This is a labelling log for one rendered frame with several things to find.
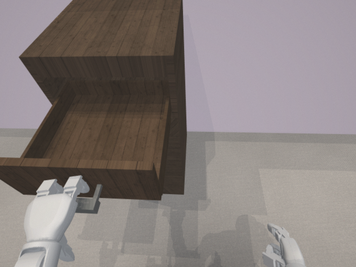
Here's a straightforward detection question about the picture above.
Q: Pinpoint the robot left hand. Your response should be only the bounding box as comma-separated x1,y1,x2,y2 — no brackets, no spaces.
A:
24,175,90,262

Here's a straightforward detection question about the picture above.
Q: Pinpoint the drawer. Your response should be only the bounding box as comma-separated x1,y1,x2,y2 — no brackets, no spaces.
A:
0,80,172,200

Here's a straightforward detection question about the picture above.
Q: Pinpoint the robot left forearm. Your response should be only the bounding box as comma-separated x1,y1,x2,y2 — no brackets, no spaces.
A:
14,240,62,267

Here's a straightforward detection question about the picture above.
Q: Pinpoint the handle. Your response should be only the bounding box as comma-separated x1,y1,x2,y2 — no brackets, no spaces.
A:
75,184,103,214

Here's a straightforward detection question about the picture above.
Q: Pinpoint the robot right hand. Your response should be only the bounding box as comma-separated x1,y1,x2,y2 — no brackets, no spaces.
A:
263,223,305,267

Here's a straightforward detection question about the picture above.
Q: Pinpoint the cabinet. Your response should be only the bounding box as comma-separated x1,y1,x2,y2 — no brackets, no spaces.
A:
19,0,187,195

